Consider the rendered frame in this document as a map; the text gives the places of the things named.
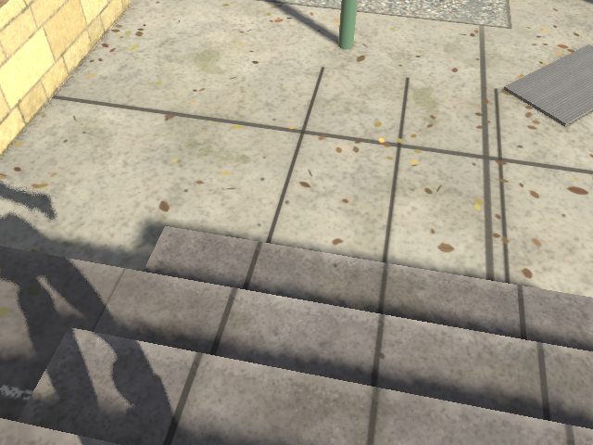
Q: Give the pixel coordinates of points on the stairs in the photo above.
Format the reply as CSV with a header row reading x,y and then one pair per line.
x,y
228,341

